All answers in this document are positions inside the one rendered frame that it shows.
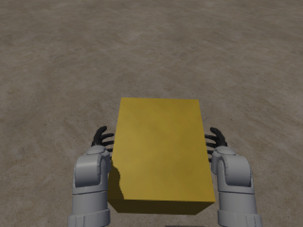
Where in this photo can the robot left forearm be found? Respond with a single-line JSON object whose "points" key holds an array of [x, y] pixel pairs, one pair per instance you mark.
{"points": [[90, 179]]}

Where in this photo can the carton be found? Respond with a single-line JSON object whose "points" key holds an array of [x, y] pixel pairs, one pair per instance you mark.
{"points": [[159, 161]]}

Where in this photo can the robot right hand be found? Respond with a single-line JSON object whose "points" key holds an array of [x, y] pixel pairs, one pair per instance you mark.
{"points": [[219, 139]]}

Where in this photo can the robot left hand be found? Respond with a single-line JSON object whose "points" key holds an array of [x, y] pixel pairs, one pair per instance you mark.
{"points": [[97, 141]]}

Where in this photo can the robot right forearm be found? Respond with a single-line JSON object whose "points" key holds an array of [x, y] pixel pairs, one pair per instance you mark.
{"points": [[236, 189]]}

